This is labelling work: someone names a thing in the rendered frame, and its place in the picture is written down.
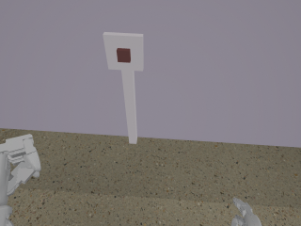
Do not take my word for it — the panel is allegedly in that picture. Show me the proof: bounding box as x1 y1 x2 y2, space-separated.
103 32 144 144

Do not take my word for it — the robot left hand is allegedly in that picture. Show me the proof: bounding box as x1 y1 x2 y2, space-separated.
0 134 41 206

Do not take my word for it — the left robot forearm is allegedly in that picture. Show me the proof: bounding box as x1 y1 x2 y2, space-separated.
0 205 14 226

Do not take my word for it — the button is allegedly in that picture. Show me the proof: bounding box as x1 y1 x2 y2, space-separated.
117 48 131 63

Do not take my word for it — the robot right hand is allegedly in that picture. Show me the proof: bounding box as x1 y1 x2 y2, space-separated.
231 198 262 226

